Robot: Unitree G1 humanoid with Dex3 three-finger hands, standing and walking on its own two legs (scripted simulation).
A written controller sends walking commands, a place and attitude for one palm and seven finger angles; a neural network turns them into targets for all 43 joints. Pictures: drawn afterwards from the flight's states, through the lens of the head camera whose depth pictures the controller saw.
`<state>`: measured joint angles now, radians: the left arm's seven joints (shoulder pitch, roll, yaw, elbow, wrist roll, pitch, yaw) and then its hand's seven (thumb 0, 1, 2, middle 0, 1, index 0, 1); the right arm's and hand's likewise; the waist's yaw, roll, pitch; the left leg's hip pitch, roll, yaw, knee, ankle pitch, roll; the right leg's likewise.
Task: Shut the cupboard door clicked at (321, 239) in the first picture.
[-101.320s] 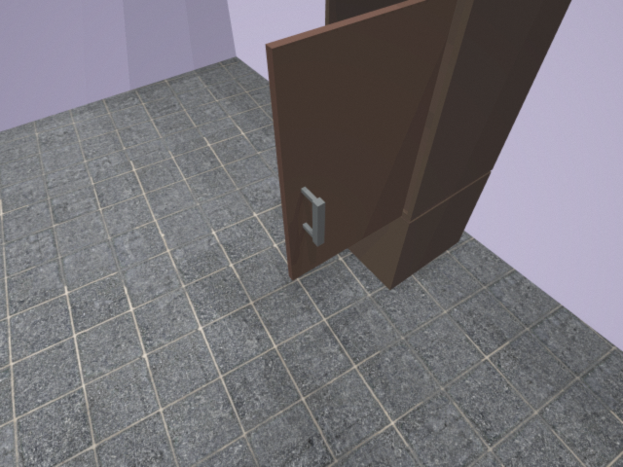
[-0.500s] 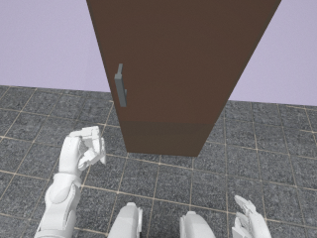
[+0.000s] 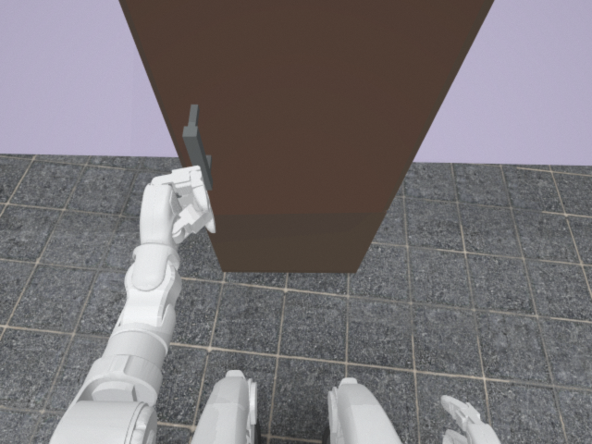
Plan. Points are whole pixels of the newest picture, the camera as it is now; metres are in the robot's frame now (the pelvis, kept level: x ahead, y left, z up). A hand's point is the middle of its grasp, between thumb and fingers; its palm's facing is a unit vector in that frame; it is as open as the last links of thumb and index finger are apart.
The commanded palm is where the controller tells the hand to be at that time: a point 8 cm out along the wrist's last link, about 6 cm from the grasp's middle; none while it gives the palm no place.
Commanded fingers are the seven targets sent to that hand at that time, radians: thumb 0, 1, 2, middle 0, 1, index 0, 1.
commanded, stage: bring the fist close to the handle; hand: left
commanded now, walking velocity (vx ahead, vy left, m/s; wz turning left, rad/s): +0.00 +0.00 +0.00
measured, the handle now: (200, 150) +0.53 +0.14 +0.03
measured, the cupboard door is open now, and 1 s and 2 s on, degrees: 2 0 0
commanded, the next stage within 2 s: push the door shut along its arc in 0.44 s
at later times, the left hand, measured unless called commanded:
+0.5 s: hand (209, 200) +0.43 +0.12 +0.03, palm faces +0.02 -1.00 -0.03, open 3.1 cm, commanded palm +0.41 +0.17 +0.03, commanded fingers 0.00 0.90 0.90 -1.30 -1.50 -1.30 -1.50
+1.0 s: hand (208, 186) +0.46 +0.13 +0.02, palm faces -0.11 -0.99 -0.05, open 2.6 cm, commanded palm +0.48 +0.16 +0.03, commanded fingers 0.00 0.90 0.90 -1.30 -1.50 -1.30 -1.50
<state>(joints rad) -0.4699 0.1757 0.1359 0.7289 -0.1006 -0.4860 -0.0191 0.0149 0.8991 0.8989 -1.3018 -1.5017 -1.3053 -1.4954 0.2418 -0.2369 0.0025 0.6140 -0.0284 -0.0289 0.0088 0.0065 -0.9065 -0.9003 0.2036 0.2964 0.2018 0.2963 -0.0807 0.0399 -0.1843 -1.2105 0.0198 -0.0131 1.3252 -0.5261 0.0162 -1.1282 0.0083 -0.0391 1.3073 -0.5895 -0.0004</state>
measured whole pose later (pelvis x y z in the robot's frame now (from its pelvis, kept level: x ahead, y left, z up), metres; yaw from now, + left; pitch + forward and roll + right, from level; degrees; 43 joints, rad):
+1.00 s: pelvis -0.01 +0.00 -0.02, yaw +0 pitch +26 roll -3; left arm -0.81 0.32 0.22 1.11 -0.09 -0.56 -0.19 -0.06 0.81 0.99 -1.31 -1.50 -1.31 -1.50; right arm 0.28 -0.26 0.00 0.67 -0.03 0.03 0.00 0.00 -0.91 -0.90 0.20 0.30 0.20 0.30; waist -0.12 0.05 -0.17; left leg -1.34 0.02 -0.04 1.39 -0.52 0.01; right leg -1.24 0.01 -0.07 1.37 -0.59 -0.01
